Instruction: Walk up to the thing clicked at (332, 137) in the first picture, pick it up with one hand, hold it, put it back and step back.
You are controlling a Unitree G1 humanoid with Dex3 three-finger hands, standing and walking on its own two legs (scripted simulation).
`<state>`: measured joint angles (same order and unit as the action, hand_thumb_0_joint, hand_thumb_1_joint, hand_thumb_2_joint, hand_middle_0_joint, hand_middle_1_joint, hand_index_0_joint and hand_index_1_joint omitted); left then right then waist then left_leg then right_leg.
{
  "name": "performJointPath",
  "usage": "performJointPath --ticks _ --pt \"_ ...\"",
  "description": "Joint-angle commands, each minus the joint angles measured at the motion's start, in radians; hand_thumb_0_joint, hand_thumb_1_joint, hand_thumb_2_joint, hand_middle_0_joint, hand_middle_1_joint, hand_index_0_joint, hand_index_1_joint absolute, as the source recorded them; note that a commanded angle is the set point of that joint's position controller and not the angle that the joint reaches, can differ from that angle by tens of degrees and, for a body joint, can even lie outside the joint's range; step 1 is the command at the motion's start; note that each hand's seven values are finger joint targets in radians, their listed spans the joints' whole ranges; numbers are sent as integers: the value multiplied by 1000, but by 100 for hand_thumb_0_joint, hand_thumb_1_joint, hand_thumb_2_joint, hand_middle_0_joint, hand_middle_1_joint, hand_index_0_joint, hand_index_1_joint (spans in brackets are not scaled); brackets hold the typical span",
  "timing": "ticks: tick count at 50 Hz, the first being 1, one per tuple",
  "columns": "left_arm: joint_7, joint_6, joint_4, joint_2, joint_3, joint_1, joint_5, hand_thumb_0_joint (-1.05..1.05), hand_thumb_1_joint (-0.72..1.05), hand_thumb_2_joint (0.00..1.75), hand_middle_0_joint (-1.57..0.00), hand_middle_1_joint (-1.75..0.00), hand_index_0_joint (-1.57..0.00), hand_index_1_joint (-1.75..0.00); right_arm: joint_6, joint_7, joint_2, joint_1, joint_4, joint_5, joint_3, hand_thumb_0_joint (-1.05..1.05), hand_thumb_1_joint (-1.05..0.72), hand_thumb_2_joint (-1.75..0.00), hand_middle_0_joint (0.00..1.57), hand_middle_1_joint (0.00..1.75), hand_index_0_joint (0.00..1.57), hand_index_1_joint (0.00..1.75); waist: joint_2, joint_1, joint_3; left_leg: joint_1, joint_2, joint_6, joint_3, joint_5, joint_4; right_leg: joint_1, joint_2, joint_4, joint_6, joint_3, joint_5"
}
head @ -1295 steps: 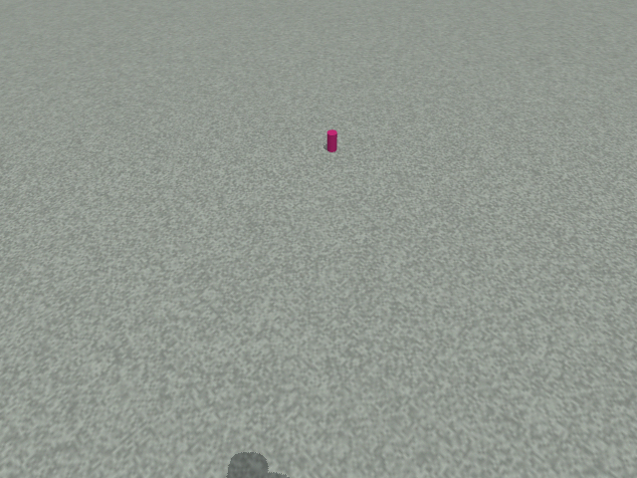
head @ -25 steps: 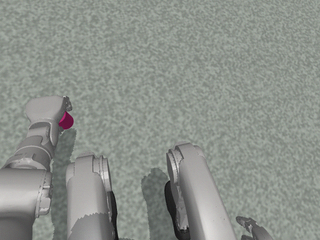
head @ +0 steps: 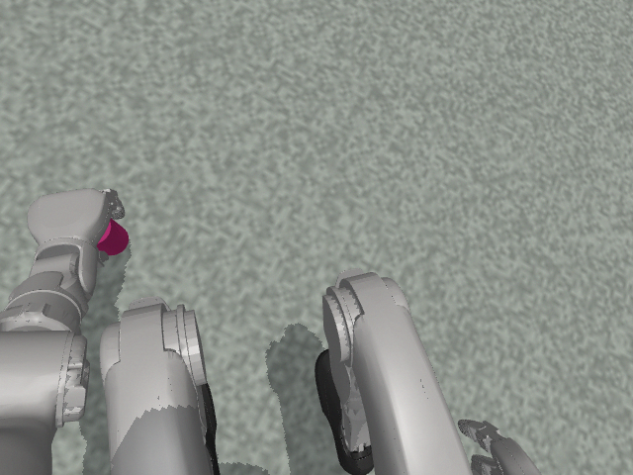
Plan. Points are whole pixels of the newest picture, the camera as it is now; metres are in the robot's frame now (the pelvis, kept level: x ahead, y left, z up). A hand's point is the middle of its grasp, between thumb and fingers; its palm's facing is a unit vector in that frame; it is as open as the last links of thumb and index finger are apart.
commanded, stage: rest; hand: left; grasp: from above
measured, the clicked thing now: (101, 233) +0.44 +0.25 -0.23
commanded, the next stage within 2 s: open in 0.78 s
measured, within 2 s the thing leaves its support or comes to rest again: rests again in 0.50 s
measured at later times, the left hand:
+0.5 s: hand (98, 242) +0.43 +0.26 -0.23, palm faces -0.47 -0.10 -0.88, open 7.7 cm
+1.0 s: hand (99, 242) +0.43 +0.26 -0.24, palm faces -0.46 -0.11 -0.88, open 7.8 cm
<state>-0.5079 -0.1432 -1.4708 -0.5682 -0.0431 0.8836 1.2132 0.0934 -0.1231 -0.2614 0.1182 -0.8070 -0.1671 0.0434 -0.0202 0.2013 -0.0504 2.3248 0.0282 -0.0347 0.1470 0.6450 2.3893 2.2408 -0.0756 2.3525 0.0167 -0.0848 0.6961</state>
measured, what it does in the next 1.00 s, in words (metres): stands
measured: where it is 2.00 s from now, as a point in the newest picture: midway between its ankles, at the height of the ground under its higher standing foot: (276, 446)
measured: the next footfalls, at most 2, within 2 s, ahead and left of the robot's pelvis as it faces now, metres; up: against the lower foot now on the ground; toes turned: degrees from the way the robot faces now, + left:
none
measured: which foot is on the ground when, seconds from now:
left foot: down 0.00-1.00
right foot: down 0.00-1.00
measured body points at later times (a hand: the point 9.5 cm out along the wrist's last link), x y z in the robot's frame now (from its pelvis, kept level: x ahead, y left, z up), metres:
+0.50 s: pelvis +0.01 +0.00 -0.02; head +0.25 +0.07 +0.35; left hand +0.45 +0.26 -0.18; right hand +0.06 -0.26 -0.13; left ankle +0.09 +0.14 -0.29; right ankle +0.09 -0.11 -0.29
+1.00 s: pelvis +0.00 +0.01 -0.03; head +0.24 +0.08 +0.34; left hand +0.45 +0.26 -0.19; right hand +0.05 -0.25 -0.12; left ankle +0.09 +0.14 -0.29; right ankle +0.09 -0.11 -0.29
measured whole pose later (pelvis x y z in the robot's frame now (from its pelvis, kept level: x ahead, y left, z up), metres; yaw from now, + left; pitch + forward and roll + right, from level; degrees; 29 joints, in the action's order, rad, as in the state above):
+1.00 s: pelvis +0.00 +0.01 -0.03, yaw -4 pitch +28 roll -9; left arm -0.64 -0.19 -1.70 -0.71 -0.07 0.94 1.22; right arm 0.21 -0.26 -0.29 0.11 -0.79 -0.24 0.15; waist -0.06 0.27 0.05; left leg 2.35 0.04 -0.04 0.22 0.68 2.52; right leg 2.25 -0.11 2.42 0.03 -0.14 0.70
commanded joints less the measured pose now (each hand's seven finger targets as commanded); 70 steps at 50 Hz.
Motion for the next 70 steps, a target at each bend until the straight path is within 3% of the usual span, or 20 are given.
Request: performJointPath --ticks 1,6,10,12,14,18,21,23,25,31,34,35,37,44,47,51,58,64,68,70 --pt "-71 12 145 -225 -26 340 -4 0 61 63 -102 -56 -102 -56 10 1 -217 182 13 1 -68 0 -91 -90 20 30 20 30 269 7 -693 -505 -4 56 -111 -103 -206 -323 -18 -257 -54 -69 -200" --pt "-73 14 85 -203 -9 345 -7 0 61 65 -102 -53 -102 -53 20 -12 -223 190 2 -7 -55 0 -90 -90 20 30 20 30 240 38 -647 -469 -4 60 -100 -101 -182 -310 -22 -247 -48 -83 -207" --pt "-81 5 66 -240 -34 312 -10 0 62 66 -102 -55 -102 -55 26 -25 -227 185 6 -14 -42 0 -90 -90 20 30 20 30 238 24 -657 -446 -2 61 -98 -119 -160 -353 -28 -236 -45 -76 -220" --pt "-85 0 59 -239 -29 329 -12 0 63 64 -101 -58 -102 -56 33 -34 -228 189 7 -21 -35 0 -90 -90 20 30 20 30 211 44 -652 -428 2 66 -98 -138 -132 -376 -30 -232 -38 -73 -251" --pt "-97 -10 80 -263 -64 302 -18 0 62 67 -102 -57 -102 -56 32 -37 -237 193 10 -19 -36 0 -90 -90 20 30 20 30 241 24 -682 -444 0 62 -96 -154 -140 -388 -30 -230 -37 -79 -262" --pt "-104 -15 14 -212 -9 335 -5 0 65 65 -103 -58 -104 -57 49 -57 -232 173 10 -33 -22 0 -90 -90 20 30 20 30 249 71 -604 -442 4 58 -83 -108 -128 -316 -37 -213 -43 -102 -228" --pt "-118 -19 21 -260 -60 279 -12 0 64 64 -102 -57 -103 -56 54 -62 -253 174 8 -32 -24 0 -91 -90 20 30 20 30 273 33 -623 -459 3 55 -84 -129 -130 -322 -34 -202 -44 -110 -241" --pt "-124 -21 21 -236 -30 306 2 0 67 66 -103 -61 -105 -59 60 -73 -252 180 10 -41 -18 0 -90 -90 20 30 20 30 281 71 -625 -469 8 53 -76 -146 -117 -330 -40 -192 -41 -118 -271" --pt "-137 -29 39 -257 -58 317 -12 0 66 66 -103 -60 -104 -58 65 -80 -259 182 6 -39 -21 0 -90 -90 20 30 20 30 294 57 -623 -463 5 52 -72 -136 -127 -324 -39 -193 -43 -122 -257" --pt "-156 -29 4 -256 -50 310 -10 0 65 64 -102 -59 -103 -57 74 -92 -262 170 4 -43 -9 0 -90 -90 20 30 20 30 305 62 -601 -451 7 51 -67 -128 -121 -315 -44 -189 -41 -126 -254" --pt "-160 -32 -39 -259 -40 315 -1 0 66 63 -101 -60 -103 -58 82 -101 -268 184 3 -55 -2 0 -90 -90 20 30 20 30 278 92 -576 -425 10 54 -63 -131 -99 -335 -47 -191 -37 -126 -262" --pt "-164 -33 -25 -274 -48 312 -5 0 65 62 -101 -59 -103 -57 81 -101 -267 174 2 -49 1 0 -90 -90 20 30 20 30 279 75 -593 -425 12 55 -62 -133 -101 -347 -50 -192 -36 -121 -263" --pt "-165 -32 -91 -256 -23 327 -7 0 66 60 -99 -62 -102 -59 90 -108 -269 166 5 -56 7 0 -90 -90 20 30 20 30 252 102 -552 -392 12 59 -56 -108 -86 -330 -51 -190 -35 -119 -240" --pt "-167 -54 -113 -286 -29 335 -3 0 66 57 -99 -62 -103 -58 120 -124 -287 192 12 -64 31 0 -90 -90 20 30 20 30 230 118 -530 -404 12 58 -43 -116 -85 -339 -51 -191 -30 -143 -243" --pt "-181 -59 -122 -315 -50 315 -4 0 42 54 -75 -65 -79 -61 122 -123 -297 168 21 -57 23 0 -89 -90 20 30 20 30 266 91 -531 -396 12 53 -38 -81 -106 -319 -57 -193 -41 -140 -192" --pt "-183 -58 -121 -308 -37 342 12 0 10 57 -55 -69 -59 -65 126 -129 -291 174 22 -64 33 0 -89 -90 20 30 20 30 271 112 -516 -395 12 54 -41 -83 -94 -318 -57 -188 -38 -144 -206" --pt "-207 -32 -116 -327 -70 317 22 0 -4 70 -44 -78 -47 -75 126 -137 -303 166 17 -66 23 0 -89 -90 20 30 20 30 320 89 -523 -413 12 47 -41 -76 -114 -290 -57 -181 -45 -151 -195" --pt "-187 -13 -114 -309 -52 304 2 0 -19 76 -32 -85 -34 -83 124 -143 -290 161 17 -59 19 0 -89 -90 20 30 20 30 310 84 -521 -396 14 52 -39 -82 -111 -297 -60 -184 -45 -140 -200" --pt "-164 -16 -120 -268 -18 317 -6 0 -25 79 -26 -92 -29 -88 132 -151 -293 177 7 -63 16 0 -89 -90 20 30 20 30 292 116 -509 -423 15 49 -33 -111 -105 -290 -53 -169 -43 -158 -241" --pt "-164 -25 -76 -302 -38 329 -16 0 -27 84 -25 -94 -27 -92 135 -150 -307 170 7 -58 16 0 -89 -90 20 30 20 30 309 93 -533 -442 17 46 -29 -112 -108 -292 -54 -174 -44 -160 -238"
